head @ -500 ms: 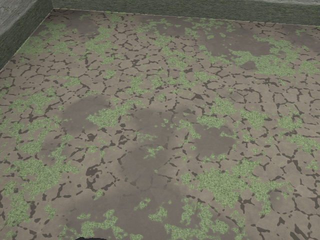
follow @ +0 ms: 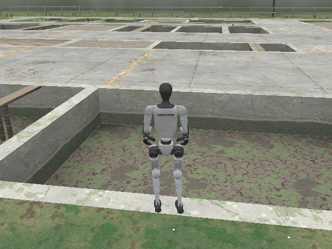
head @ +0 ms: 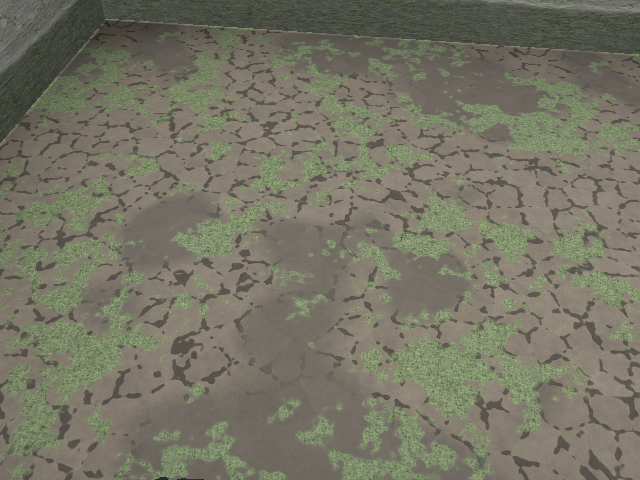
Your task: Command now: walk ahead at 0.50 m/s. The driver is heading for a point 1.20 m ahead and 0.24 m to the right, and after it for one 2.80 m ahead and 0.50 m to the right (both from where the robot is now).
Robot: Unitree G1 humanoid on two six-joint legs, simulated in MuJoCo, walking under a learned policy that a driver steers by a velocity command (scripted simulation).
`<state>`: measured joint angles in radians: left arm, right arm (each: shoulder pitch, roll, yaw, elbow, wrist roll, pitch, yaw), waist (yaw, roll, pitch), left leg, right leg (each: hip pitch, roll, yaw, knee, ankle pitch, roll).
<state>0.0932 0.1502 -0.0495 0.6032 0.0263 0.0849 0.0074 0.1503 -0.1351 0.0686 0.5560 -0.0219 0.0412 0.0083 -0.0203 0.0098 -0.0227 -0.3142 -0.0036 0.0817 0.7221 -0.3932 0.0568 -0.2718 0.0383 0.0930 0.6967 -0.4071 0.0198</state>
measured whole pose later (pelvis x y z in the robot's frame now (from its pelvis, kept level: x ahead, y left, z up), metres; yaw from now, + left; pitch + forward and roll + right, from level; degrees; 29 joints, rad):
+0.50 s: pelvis +0.00 +0.00 +0.00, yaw +0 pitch -1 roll -1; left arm 0.09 0.15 -0.05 0.60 0.03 0.09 0.01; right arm 0.15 -0.13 0.07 0.56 -0.02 0.04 0.01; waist -0.02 0.01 -0.02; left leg -0.31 0.00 0.09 0.72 -0.39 0.06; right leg -0.27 0.04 0.10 0.70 -0.41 0.02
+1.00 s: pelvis +0.01 +0.01 +0.02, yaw +0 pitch +1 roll +0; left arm 0.13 0.18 -0.03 0.68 0.02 0.10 0.01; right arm 0.21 -0.16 0.05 0.64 -0.02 0.04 0.02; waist -0.02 -0.01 -0.01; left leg -0.20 -0.04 0.10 0.43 -0.24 0.08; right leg -0.17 0.00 0.11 0.41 -0.26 0.04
